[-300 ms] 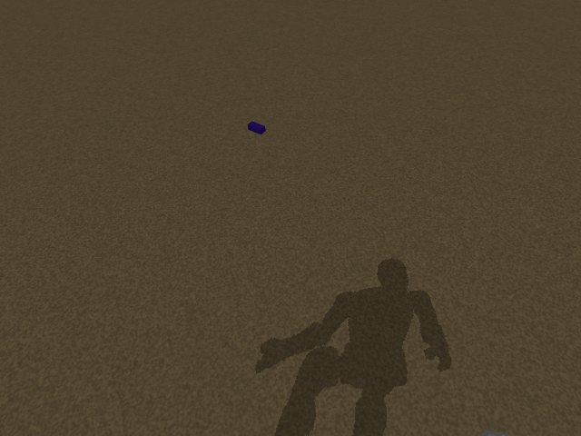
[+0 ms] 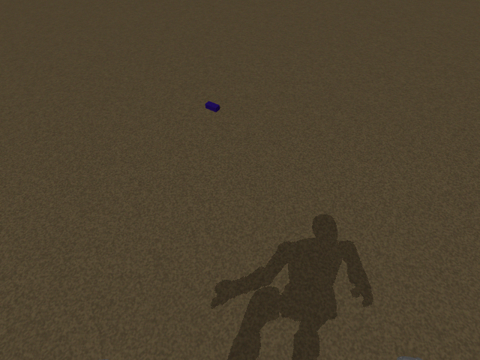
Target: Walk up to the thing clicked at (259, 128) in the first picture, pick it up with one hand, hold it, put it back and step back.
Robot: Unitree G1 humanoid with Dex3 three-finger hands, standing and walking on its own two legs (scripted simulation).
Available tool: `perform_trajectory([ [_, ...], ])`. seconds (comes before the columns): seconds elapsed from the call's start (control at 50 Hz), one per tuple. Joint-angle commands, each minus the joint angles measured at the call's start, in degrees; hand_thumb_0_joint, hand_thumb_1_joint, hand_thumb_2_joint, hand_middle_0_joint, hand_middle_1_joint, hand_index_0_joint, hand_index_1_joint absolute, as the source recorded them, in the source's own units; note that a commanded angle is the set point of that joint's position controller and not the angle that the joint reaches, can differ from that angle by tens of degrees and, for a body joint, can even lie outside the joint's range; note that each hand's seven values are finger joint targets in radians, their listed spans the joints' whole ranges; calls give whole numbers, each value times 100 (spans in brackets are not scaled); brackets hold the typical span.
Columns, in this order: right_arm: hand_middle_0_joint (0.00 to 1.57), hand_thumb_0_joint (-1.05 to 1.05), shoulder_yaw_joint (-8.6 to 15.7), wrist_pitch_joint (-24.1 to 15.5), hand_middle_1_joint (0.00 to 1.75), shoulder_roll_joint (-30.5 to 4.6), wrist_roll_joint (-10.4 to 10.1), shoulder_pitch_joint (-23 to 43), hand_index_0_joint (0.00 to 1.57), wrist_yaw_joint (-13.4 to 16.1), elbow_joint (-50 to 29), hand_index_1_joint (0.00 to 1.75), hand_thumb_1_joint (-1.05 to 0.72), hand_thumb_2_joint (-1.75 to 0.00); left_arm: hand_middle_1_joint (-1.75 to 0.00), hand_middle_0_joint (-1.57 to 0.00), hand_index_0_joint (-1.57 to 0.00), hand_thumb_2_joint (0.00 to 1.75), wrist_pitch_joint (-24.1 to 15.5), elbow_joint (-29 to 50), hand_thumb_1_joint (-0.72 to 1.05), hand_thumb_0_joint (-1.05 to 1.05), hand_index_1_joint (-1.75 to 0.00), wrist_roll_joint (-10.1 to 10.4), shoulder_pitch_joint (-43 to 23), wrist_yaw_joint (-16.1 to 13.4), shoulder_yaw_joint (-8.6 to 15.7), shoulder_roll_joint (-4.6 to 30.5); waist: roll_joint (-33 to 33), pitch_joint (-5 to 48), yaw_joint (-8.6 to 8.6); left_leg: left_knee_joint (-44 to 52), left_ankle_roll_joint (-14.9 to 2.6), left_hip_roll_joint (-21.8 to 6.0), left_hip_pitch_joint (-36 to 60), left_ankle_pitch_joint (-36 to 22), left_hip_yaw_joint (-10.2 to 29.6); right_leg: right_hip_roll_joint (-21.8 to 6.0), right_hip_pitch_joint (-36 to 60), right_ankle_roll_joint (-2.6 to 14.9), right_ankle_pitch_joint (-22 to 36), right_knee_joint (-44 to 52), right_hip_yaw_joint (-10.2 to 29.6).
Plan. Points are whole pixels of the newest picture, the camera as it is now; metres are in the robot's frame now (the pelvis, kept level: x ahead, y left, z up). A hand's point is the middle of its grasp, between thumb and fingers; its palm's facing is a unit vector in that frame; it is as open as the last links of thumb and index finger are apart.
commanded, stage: stand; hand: left
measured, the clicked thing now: (212, 106) +1.73 +0.22 -0.77
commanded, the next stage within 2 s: walk up in 0.82 s
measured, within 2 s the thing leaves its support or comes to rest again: neither
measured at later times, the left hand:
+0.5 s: hand out of the picture +0.07 +0.25 -0.16, palm faces -0.03 -0.94 -0.34, open 7.4 cm
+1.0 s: hand out of the picture +0.08 +0.28 -0.16, palm faces -0.12 -0.92 -0.38, open 7.4 cm
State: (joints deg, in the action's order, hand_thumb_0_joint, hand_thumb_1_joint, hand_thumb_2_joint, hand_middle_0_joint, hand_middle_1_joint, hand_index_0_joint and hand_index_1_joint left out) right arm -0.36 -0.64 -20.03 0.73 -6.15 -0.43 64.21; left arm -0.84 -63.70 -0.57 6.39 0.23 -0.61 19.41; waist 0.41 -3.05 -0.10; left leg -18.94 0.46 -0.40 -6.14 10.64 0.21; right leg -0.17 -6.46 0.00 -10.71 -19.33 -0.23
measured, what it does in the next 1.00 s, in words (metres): stands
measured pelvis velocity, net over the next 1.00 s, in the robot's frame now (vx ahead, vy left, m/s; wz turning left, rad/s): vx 0.03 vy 0.01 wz -0.09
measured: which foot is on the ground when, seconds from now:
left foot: down 0.00-1.00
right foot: down 0.00-1.00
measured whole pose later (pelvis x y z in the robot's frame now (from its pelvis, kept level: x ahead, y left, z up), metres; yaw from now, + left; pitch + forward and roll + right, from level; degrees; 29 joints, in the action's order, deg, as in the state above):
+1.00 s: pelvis +0.03 +0.01 -0.02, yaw -5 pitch +0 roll +0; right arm 5.6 -1.6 -23.8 2.8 -8.3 -4.1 55.3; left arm -2.2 -60.4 -1.5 14.8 2.5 2.5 21.7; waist 1.7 -1.0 0.6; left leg -31.1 -2.3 -0.5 -10.7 21.8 -3.8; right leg 0.7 -13.2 -0.2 -18.6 -31.9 4.6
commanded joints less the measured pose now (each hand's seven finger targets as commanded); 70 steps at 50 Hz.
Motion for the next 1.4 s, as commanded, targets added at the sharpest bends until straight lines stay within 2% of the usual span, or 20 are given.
perform_trajectory([
  [0.0, 20, 0, 242, -129, 30, -1178, -20, 195, 20, 94, -356, 30, -90, -90, -30, -20, -20, 90, -109, 340, 90, 0, -30, 5, -243, -81, 258, 1241, -61, 505, 4, 234, -194, -692, 84, -882, 509, -716, 66, 170, 921, 267, 559],
  [0.78, 20, 0, 222, -123, 30, -1192, -34, 172, 20, 112, -344, 30, -90, -90, -30, -20, -20, 90, -84, 284, 90, 0, -30, 10, -158, -80, 287, 1267, -63, 389, -16, 322, -177, -688, 121, -840, 532, -704, 58, 158, 880, 322, 556],
  [0.8, 20, 0, 774, -210, 30, -1941, 161, 156, 20, -77, -939, 30, -90, -90, -30, -20, -20, 90, -142, 551, 90, 0, -30, 0, 428, 51, 652, 1963, 262, 735, 52, -452, -459, -533, 434, 2130, 179, -589, -501, 418, -1835, -31, 974],
  [0.82, 20, 0, 790, -197, 30, -1856, 185, 319, 20, -157, -979, 30, -90, -90, -30, -20, -20, 90, -160, 512, 90, 0, -30, -40, 417, 97, 646, 1930, 289, 332, 35, -611, -567, -597, 79, 2610, 278, -788, -1190, 528, -2509, -24, 1223],
  [0.86, 20, 0, 797, -188, 30, -1561, 138, 281, 20, -251, -1205, 30, -90, -90, -30, -20, -20, 90, -241, 790, 90, 0, -30, -66, 90, 139, 670, 1774, -101, -217, 137, -730, -634, -651, -645, 2481, 457, -878, -1518, 600, -2631, -58, 1600],
  [0.9, 20, 0, 869, -223, 30, -1470, 179, 227, 20, -296, -1376, 30, -90, -90, -30, -20, -20, 90, -304, 816, 90, 0, -30, -80, 274, 135, 685, 1790, -521, -139, 157, -941, -593, -541, -404, 1945, 438, -853, -1707, 624, -2277, 51, 1850],
  [0.94, 20, 0, 958, -253, 30, -1544, 188, -113, 20, -317, -1428, 30, -90, -90, -30, -20, -20, 90, -342, 922, 90, 0, -30, -100, 322, 133, 698, 1800, -426, 72, 334, -756, -680, -591, 92, 2260, 578, -620, -2042, 483, -2264, -165, 1705],
  [0.96, 20, 0, 1040, -265, 30, -1663, 203, -448, 20, -311, -1424, 30, -90, -90, -30, -20, -20, 90, -332, 1074, 90, 0, -30, -98, 64, 146, 651, 1690, -124, 12, 598, -254, -813, -806, 770, 2715, 845, -339, -2815, 252, -1972, -686, 1165],
  [0.98, 20, 0, 1138, -281, 30, -1891, 213, -832, 20, -286, -1349, 30, -90, -90, -30, -20, -20, 90, -320, 1236, 90, 0, -30, -67, -332, 154, 566, 1399, 613, -53, 902, 659, -1167, -1451, 1787, 3347, 1518, 213, -3928, -36, -1547, -1729, 93],
  [1.0, 20, 0, 1182, -304, 30, -1984, 198, -822, 20, -282, -1390, 30, -90, -90, -30, -20, -20, 90, -345, 1346, 90, 0, -30, -55, -495, 127, 538, 1322, 1253, -242, 964, 998, -1503, -2278, 1706, 2998, 2251, -1, -4341, 159, -1809, -3013, -130],
  [1.02, 20, 0, 1165, -312, 30, -1914, 147, -741, 20, -299, -1467, 30, -90, -90, -30, -20, -20, 90, -390, 1426, 90, 0, -30, -69, -458, 123, 538, 1519, 720, -328, 802, 974, -1696, -2514, 1423, 2509, 2255, -405, -3979, 171, -1842, -3007, 2],
  [1.1, 20, 0, 1061, -284, 30, -1716, 268, -152, 20, -360, -1756, 30, -90, -90, -30, -20, -20, 90, -482, 1294, 90, 0, -30, 59, 191, 223, 540, 1480, 801, -96, 337, 216, -1238, -1599, 1078, 142, 441, -532, -2419, 225, -1136, -1723, -152],
  [1.14, 20, 0, 1006, -206, 30, -1682, 198, 244, 20, -402, -1977, 30, -90, -90, -30, -20, -20, 90, -480, 986, 90, 0, -30, 31, 1321, 169, 674, 1470, 451, 477, -347, -1273, -817, -955, -53, -1187, -761, 53, -166, 236, 38, -926, -960],
  [1.16, 20, 0, 935, -203, 30, -1535, 139, 162, 20, -423, -2089, 30, -90, -90, -30, -20, -20, 90, -488, 762, 90, 0, -30, -2, 2239, 88, 859, 1856, -366, 1056, -777, -2789, -566, -550, -985, -1020, -1127, 68, 1424, 321, 205, -740, -792],
  [1.18, 20, 0, 792, -215, 30, -1152, 96, 114, 20, -447, -2305, 30, -90, -90, -30, -20, -20, 90, -493, 729, 90, 0, -30, -69, 2805, -6, 1080, 2432, -1704, 1070, -1027, -4266, -280, 129, -3065, 1175, -932, -1098, 2593, 765, -1024, -227, 1605],
  [1.2, 20, 0, 786, -181, 30, -1349, 53, 54, 20, -424, -2363, 30, -90, -90, -30, -20, -20, 90, -497, 1068, 90, 0, -30, -10, 2425, -54, 1062, 2784, -1428, 1117, -758, -4898, -157, 121, -3505, 2265, 137, -2374, 2033, 1453, -2080, 732, 4203],
  [1.22, 20, 0, 860, -168, 30, -1710, 85, 242, 20, -403, -2256, 30, -90, -90, -30, -20, -20, 90, -477, 1238, 90, 0, -30, 49, 1914, -76, 1015, 2709, -439, 530, -609, -5186, -73, -342, -3554, 1964, 685, -2523, 1425, 1853, -2047, 666, 4275],
  [1.26, 20, 0, 821, -183, 30, -1640, 72, 129, 20, -393, -2091, 30, -90, -90, -30, -20, -20, 90, -493, 1470, 90, 0, -30, 134, 1337, -135, 913, 2320, -84, -5, -342, -4891, 13, -750, -3773, 1245, 694, -2042, 1011, 1580, -1045, 446, 2852],
  [1.32, 20, 0, 853, -92, 30, -1533, 150, -526, 20, -498, -1882, 30, -90, -90, -30, -20, -20, 90, -615, 1641, 90, 0, -30, 113, 1039, -128, 813, 2093, -377, -232, 80, -4010, 29, -864, -2828, 782, 588, -1472, -221, 1238, -138, 410, 1599],
  [1.38, 20, 0, 919, -13, 30, -1525, 157, -433, 20, -657, -1999, 30, -90, -90, -30, -20, -20, 90, -696, 1771, 90, 0, -30, 53, 866, -119, 854, 2259, -776, -299, 98, -3163, 99, -924, -2487, 473, 373, -1337, -880, 1242, -915, 554, 1153],
])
